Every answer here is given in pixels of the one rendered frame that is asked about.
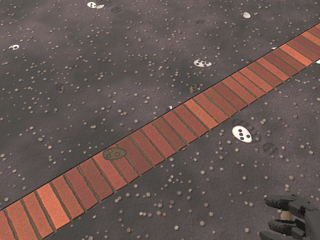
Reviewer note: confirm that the robot right hand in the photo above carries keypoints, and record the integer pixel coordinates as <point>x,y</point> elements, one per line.
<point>301,208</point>

